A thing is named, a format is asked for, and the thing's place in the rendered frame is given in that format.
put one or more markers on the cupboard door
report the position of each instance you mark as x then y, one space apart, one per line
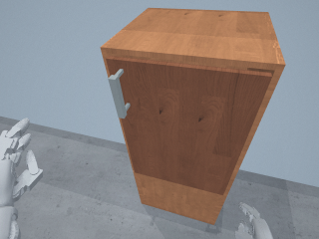
187 123

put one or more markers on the robot left hand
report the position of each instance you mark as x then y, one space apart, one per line
12 144

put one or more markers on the robot right hand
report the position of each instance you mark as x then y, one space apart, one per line
258 229

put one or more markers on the handle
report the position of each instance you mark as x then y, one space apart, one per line
116 89

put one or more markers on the left robot forearm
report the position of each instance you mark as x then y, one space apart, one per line
9 228

